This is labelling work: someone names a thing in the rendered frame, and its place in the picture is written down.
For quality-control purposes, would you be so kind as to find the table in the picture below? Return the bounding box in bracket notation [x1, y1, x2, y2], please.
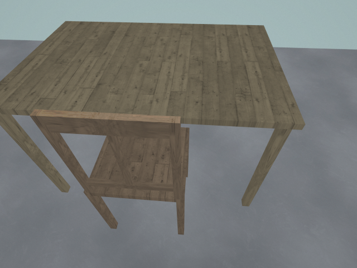
[0, 21, 305, 207]

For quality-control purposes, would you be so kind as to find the chair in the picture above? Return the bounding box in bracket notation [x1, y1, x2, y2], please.
[30, 109, 190, 235]

